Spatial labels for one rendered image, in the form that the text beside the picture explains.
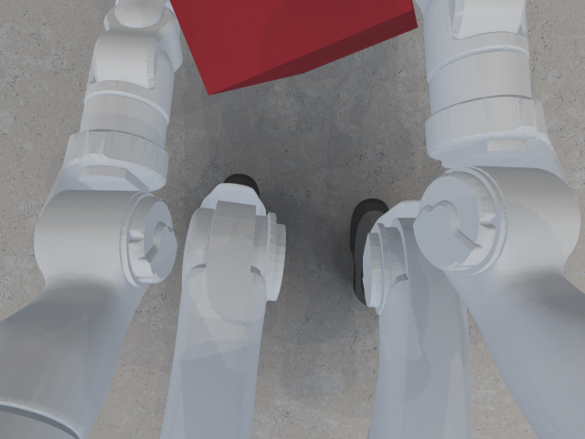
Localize robot shin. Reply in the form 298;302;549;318
363;200;421;286
182;183;266;288

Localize robot right upper arm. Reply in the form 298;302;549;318
413;166;585;439

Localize carton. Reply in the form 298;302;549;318
170;0;418;95

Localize robot left forearm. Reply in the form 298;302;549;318
34;0;183;271

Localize robot right shin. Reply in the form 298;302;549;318
363;200;421;286

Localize robot left upper arm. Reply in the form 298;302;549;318
0;190;177;439

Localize robot right forearm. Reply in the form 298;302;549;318
415;0;570;188

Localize robot left shin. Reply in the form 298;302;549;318
182;183;266;288

